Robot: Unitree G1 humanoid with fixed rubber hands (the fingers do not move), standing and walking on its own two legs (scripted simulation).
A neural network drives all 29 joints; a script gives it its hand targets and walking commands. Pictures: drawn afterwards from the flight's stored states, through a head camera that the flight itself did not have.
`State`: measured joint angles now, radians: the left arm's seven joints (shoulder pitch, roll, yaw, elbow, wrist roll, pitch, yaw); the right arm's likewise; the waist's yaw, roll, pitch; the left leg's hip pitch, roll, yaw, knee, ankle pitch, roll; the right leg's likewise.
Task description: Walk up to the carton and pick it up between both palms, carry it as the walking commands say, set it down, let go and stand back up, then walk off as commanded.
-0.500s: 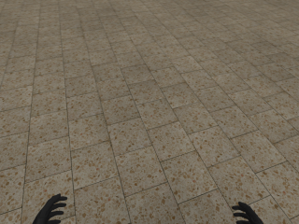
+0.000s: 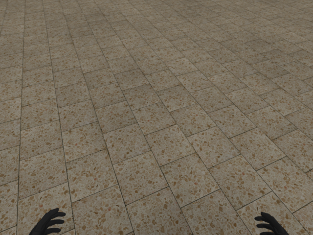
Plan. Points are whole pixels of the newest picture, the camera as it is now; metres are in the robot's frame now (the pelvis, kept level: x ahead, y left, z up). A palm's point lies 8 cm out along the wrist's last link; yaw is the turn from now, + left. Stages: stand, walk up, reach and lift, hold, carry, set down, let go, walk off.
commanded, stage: walk up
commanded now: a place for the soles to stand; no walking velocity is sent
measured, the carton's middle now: out of the picture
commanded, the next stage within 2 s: none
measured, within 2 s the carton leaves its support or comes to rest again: neither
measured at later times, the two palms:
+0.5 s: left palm (97, 223) +0.17 +0.15 -0.02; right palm out of the picture -0.05 -0.47 -0.08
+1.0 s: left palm (156, 230) +0.16 +0.01 -0.05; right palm out of the picture -0.29 -0.48 -0.07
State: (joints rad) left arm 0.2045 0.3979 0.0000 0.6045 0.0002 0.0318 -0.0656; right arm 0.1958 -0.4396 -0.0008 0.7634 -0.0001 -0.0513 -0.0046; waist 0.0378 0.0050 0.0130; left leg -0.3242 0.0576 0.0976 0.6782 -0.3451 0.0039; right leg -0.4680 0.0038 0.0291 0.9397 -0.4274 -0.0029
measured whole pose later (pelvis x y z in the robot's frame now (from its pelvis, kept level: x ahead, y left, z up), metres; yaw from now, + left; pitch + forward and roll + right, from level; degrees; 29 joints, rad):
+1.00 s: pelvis -0.14 -0.14 +0.00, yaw -42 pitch +0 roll +1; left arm 0.23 0.47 0.00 0.60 0.00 0.09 -0.15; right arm 0.19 -0.54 0.00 0.87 0.00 -0.04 -0.04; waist 0.03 0.01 0.01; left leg -0.47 0.13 0.11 0.82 -0.46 0.00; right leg -0.35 -0.01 0.16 0.67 -0.34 0.02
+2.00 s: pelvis -0.10 -0.34 +0.02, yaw -89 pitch +1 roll +0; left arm 0.23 0.49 0.00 0.60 0.00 0.04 -0.17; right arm 0.20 -0.54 0.00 0.85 0.00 -0.12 -0.02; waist -0.01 -0.06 0.00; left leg -0.26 0.09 0.25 0.49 -0.23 0.04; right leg -0.49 0.00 0.07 0.89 -0.27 0.00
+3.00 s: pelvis -0.19 -0.75 +0.02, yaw -120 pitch -1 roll +1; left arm 0.23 0.50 0.00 0.60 0.00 -0.01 -0.13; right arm 0.27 -0.54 0.00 0.84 0.00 -0.14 0.02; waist -0.07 -0.10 0.01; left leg -0.15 0.13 0.32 0.50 -0.31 0.00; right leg -0.55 -0.03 0.04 0.92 -0.28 -0.04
